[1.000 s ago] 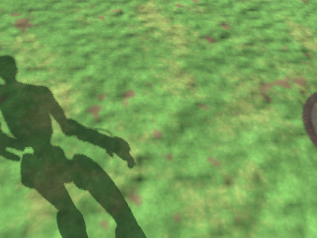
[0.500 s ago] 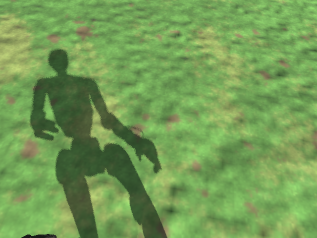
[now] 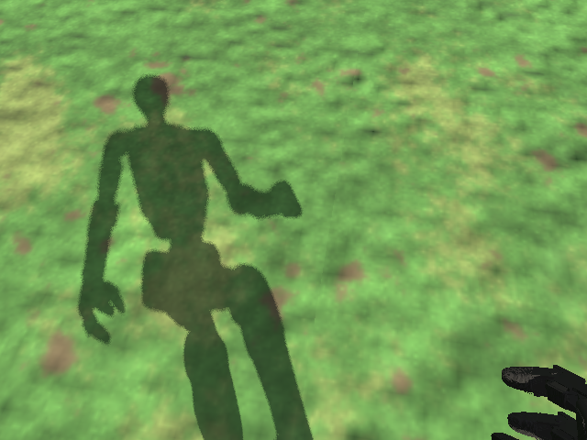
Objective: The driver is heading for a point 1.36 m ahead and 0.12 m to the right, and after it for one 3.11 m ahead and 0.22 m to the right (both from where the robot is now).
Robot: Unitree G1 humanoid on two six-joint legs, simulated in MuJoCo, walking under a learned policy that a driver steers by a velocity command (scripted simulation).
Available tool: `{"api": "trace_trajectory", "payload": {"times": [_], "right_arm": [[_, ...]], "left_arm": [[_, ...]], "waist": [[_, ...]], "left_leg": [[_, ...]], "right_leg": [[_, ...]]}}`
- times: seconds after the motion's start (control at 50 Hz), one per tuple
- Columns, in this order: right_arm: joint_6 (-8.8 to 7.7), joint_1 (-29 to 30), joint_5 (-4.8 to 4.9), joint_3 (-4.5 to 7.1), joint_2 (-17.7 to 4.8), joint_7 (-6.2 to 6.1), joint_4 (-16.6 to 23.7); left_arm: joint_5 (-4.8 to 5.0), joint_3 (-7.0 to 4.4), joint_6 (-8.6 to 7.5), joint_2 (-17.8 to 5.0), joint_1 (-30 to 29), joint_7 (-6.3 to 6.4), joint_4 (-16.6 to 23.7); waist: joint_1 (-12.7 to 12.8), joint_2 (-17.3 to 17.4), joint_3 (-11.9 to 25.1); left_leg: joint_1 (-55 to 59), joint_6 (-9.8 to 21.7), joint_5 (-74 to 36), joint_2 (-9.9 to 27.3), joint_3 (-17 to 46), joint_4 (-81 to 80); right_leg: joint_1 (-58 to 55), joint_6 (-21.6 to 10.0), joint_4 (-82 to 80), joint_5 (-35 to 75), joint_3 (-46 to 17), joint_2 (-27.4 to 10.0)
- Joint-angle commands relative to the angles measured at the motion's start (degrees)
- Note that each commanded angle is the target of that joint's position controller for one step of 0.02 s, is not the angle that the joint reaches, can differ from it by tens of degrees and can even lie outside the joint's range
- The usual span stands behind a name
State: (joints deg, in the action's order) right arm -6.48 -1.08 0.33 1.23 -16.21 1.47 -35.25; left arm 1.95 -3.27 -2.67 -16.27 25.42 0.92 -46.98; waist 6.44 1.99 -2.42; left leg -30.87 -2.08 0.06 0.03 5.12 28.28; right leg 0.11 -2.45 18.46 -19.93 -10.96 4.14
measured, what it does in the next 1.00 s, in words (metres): walks ahead: left foot, then right foot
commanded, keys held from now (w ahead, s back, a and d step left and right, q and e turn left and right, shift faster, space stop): w+e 0.46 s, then w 0.04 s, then w+q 0.36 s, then q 0.14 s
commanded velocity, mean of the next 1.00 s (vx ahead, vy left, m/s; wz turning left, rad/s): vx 0.48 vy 0.00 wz -0.20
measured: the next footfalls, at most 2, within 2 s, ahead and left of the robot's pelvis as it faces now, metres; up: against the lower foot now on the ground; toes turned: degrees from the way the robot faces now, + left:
left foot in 0.04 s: +0.20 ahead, +0.13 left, +0.00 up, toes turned -6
right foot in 0.56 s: +0.42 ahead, -0.19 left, +0.00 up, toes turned -22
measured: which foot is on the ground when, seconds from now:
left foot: up 0.00-0.02, down 0.04-0.56, up 0.58-1.00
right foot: down 0.00-0.06, up 0.08-0.54, down 0.56-1.00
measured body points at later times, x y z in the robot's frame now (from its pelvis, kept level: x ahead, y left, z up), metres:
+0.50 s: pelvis +0.27 -0.02 -0.01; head +0.30 -0.04 +0.44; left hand +0.56 +0.13 -0.08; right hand +0.19 -0.31 -0.13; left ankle +0.16 +0.13 -0.74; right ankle +0.39 -0.18 -0.71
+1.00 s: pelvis +0.52 -0.12 +0.00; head +0.55 -0.13 +0.45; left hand +0.63 +0.14 -0.12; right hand +0.65 -0.40 -0.11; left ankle +0.72 -0.03 -0.70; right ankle +0.39 -0.18 -0.74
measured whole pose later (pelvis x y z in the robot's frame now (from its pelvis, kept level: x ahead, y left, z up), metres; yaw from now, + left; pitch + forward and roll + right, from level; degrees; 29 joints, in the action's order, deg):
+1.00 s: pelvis +0.52 -0.12 +0.00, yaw -10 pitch +1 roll -2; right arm -2.6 -7.5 0.6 2.5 -15.6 3.1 -41.8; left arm -0.2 -3.4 -3.7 -15.8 16.6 0.9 -45.5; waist 3.4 2.6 -3.0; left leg -36.0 0.1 -2.9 4.3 -0.1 36.3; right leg -3.5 -2.2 14.3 -18.7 12.2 2.8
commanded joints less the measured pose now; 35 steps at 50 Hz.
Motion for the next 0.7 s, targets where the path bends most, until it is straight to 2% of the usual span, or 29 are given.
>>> {"api": "trace_trajectory", "payload": {"times": [0.02,0.04,0.06,0.08,0.1,0.12,0.14,0.16,0.18,0.22,0.26,0.3,0.36,0.44,0.46,0.5,0.52,0.54,0.56,0.58,0.6,0.62,0.64,0.66,0.68,0.7], "right_arm": [[-1.03,-4.6,0.29,3.66,-8.6,-0.69,2.7],[-1.07,-11.0,-0.18,4.60,-10.4,-1.16,1.7],[-0.61,-20.5,-0.77,5.48,-13.9,-1.79,1.0],[0.25,-21.5,-1.21,5.83,-16.1,-1.00,-0.8],[0.40,-19.1,-0.62,4.53,-9.7,-0.77,0.2],[0.55,-16.6,-0.31,3.85,-7.0,-0.98,0.3],[0.59,-14.2,-0.65,3.56,-6.5,-0.86,-0.1],[0.62,-12.8,-0.97,3.38,-5.5,-0.81,-0.8],[0.39,-12.0,-1.41,3.32,-5.3,-0.93,-1.3],[-0.26,-11.4,-0.89,3.57,-5.2,-0.92,-2.3],[-0.64,-11.6,-0.45,4.16,-6.5,-0.99,-3.5],[-0.54,-11.6,-0.49,4.59,-7.8,-1.10,-4.4],[0.00,-11.7,-0.29,4.88,-9.3,-1.34,-5.4],[1.08,-15.1,0.77,5.49,-11.5,-1.48,-7.5],[1.47,-15.6,1.10,5.67,-12.0,-1.52,-7.9],[2.24,-16.6,1.66,5.99,-13.4,-1.65,-8.6],[2.61,-17.2,1.87,5.95,-13.9,-1.69,-9.0],[2.88,-17.1,1.87,5.27,-13.0,-1.74,-9.4],[2.61,-17.5,0.66,3.86,-10.4,-1.85,-8.7],[1.73,-24.9,-0.75,1.08,-2.3,-0.99,-6.6],[0.64,-20.5,1.45,2.32,-8.6,-0.53,-8.1],[0.33,-14.3,3.56,3.25,-11.1,-0.32,-5.9],[0.19,-12.5,3.14,2.86,-9.9,-0.61,-5.4],[0.41,-12.0,1.81,2.98,-9.4,-0.92,-5.8],[1.23,-14.2,1.58,3.20,-9.3,-0.93,-6.7],[2.11,-16.2,1.68,3.16,-8.3,-0.92,-7.6]], "left_arm": [[-0.07,-2.60,-0.15,-9.9,-3.5,0.39,4.3],[-0.70,-1.97,-0.08,-8.2,-4.1,0.09,5.0],[-2.43,-0.58,-0.08,-4.2,-3.3,0.00,6.8],[0.01,0.57,-0.58,-0.4,5.6,-0.11,8.1],[0.99,-0.64,-0.35,-6.9,3.8,0.13,6.3],[0.83,-1.41,-0.09,-9.4,-2.2,0.04,7.1],[0.19,-1.39,0.09,-8.7,-5.0,0.11,7.6],[-0.44,-1.56,0.13,-8.1,-6.8,-0.11,8.2],[-0.22,-1.57,0.46,-7.1,-6.7,-0.49,8.6],[0.01,-1.17,1.23,-4.9,-7.6,-0.85,9.3],[-0.54,-0.81,1.57,-4.0,-10.3,-1.06,10.9],[-0.79,-0.52,1.35,-3.6,-12.5,-1.55,11.8],[-0.69,0.00,0.56,-3.1,-17.2,-2.76,12.9],[-0.52,0.09,0.40,-3.5,-23.8,-3.99,15.9],[-0.56,-0.09,0.48,-3.9,-24.7,-4.24,16.6],[-0.95,-0.78,0.66,-5.1,-23.6,-4.31,17.3],[-1.23,-1.59,0.77,-6.3,-19.6,-4.08,16.7],[-1.12,-3.06,0.94,-8.5,-10.9,-3.48,14.3],[-1.08,-4.60,1.43,-12.5,-1.3,-2.42,12.1],[-1.38,-4.99,1.07,-18.6,-1.7,-1.85,12.1],[-1.51,-3.64,0.39,-13.4,-0.1,-2.05,13.3],[-2.06,-2.76,-0.36,-11.2,-2.5,-2.36,12.2],[-1.84,-2.37,-0.84,-10.0,-5.7,-2.42,11.4],[-2.04,-1.82,-1.20,-7.9,-8.9,-2.45,11.1],[-2.53,-1.30,-1.72,-6.2,-11.0,-2.49,11.3],[-2.72,-1.31,-2.27,-5.7,-11.9,-2.54,11.0]], "waist": [[-7.8,-8.6,3.3],[-11.2,-7.4,8.7],[-14.3,0.1,18.7],[-8.9,20.4,24.1],[-9.9,11.6,17.3],[-10.8,5.8,9.8],[-9.8,1.5,5.9],[-8.8,1.5,3.3],[-7.6,3.5,2.5],[-7.0,4.1,1.5],[-7.0,2.7,0.1],[-7.3,1.6,-0.3],[-8.9,0.7,-1.0],[-10.7,0.4,-2.5],[-10.6,0.5,-2.6],[-8.7,1.7,-0.4],[-5.9,2.0,2.5],[-0.7,1.0,7.1],[3.6,-2.8,12.7],[-3.4,-17.2,20.2],[1.8,-9.2,26.2],[1.8,-7.6,16.1],[-0.6,-5.7,10.4],[-2.7,-5.3,7.0],[-4.8,-6.2,5.8],[-6.0,-6.6,5.7]], "left_leg": [[16.6,2.8,2.0,-0.7,-1.6,-2.6],[27.3,5.1,2.7,2.3,0.0,-2.7],[42.4,8.5,7.7,12.9,10.8,-1.1],[54.5,16.4,21.4,24.3,37.5,-8.4],[49.0,14.8,29.6,23.0,37.7,-11.1],[41.8,12.9,25.7,20.8,27.5,-11.6],[35.2,12.4,16.7,18.3,20.5,-12.6],[30.8,12.5,11.2,16.4,15.7,-13.9],[27.6,12.2,8.3,15.1,11.7,-15.5],[25.0,13.1,4.8,14.5,6.6,-18.0],[24.5,14.0,1.5,15.3,3.3,-19.9],[25.6,14.2,-1.6,15.2,-0.6,-20.6],[26.2,12.6,-4.5,13.5,-7.3,-20.6],[31.1,10.8,-6.8,14.9,-11.3,-19.1],[33.0,10.3,-9.6,15.5,-12.0,-17.7],[35.1,9.5,-25.5,16.0,-13.3,-11.8],[34.7,9.1,-33.7,15.9,-13.8,-5.5],[30.4,7.8,-35.8,14.3,-15.4,4.5],[17.7,5.8,-20.2,12.0,-15.9,20.0],[-4.9,2.2,31.9,1.5,-12.6,42.1],[-8.0,2.7,35.1,0.6,-0.2,49.4],[-12.3,3.3,30.7,2.7,0.0,49.8],[-11.5,3.6,25.4,5.5,-0.6,45.5],[-9.3,3.3,21.8,7.2,-0.7,41.9],[-5.4,3.0,18.7,8.3,0.1,40.3],[-2.6,2.5,16.8,8.4,0.3,39.6]], "right_leg": [[7.2,-4.9,4.3,27.2,-9.9,-12.0],[10.1,-3.2,14.1,27.8,-8.0,-8.8],[17.8,-1.4,31.1,14.3,-3.4,-4.4],[35.9,0.9,47.5,-15.0,1.2,1.2],[41.4,1.4,54.0,-12.2,-0.2,-3.6],[42.6,1.6,54.6,-6.6,1.6,-5.4],[40.7,2.1,53.4,-2.6,3.0,-7.4],[39.8,2.3,51.0,-0.4,3.2,-8.8],[37.3,2.4,49.8,1.1,3.4,-10.2],[37.0,2.8,47.8,2.1,4.8,-11.0],[39.2,3.4,43.7,4.6,5.0,-11.6],[40.1,3.8,38.2,9.8,5.3,-11.8],[37.4,3.1,27.8,19.1,7.9,-10.9],[36.3,1.0,19.9,19.6,11.2,-9.4],[36.2,0.2,18.7,17.6,11.9,-8.8],[30.9,-2.2,17.2,11.5,14.2,-5.6],[23.8,-3.8,16.0,9.6,15.2,-3.3],[10.5,-5.7,12.3,13.1,15.6,-1.2],[-7.2,-7.9,13.1,15.9,7.3,-6.7],[-24.1,-17.8,8.4,7.3,-24.5,-24.4],[-23.1,-19.2,1.6,2.4,-33.2,-27.9],[-16.2,-16.0,0.4,6.6,-22.3,-25.7],[-8.2,-13.7,-0.3,11.4,-14.1,-23.0],[-1.8,-12.2,-1.6,15.7,-8.7,-20.7],[2.7,-11.4,-3.7,18.6,-4.5,-19.1],[5.2,-11.3,-5.8,19.4,-2.1,-18.7]]}}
